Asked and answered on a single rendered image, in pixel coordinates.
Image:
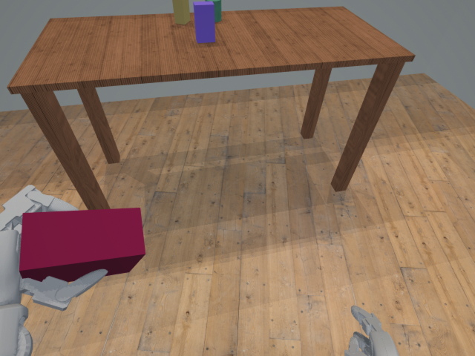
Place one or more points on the table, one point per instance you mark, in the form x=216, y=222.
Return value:
x=86, y=53

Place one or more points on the robot left hand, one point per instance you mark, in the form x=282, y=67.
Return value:
x=51, y=292

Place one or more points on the robot right hand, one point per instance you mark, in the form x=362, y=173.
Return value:
x=380, y=343

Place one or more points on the robot left forearm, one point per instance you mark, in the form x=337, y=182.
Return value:
x=15, y=339

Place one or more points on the sponge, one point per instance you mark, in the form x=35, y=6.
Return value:
x=69, y=244

